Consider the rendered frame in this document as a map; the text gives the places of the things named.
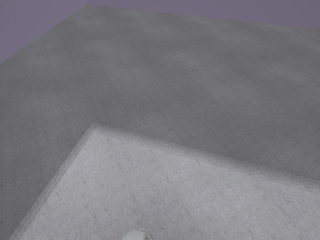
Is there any robot left thigh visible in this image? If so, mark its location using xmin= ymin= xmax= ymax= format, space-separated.
xmin=121 ymin=230 xmax=152 ymax=240

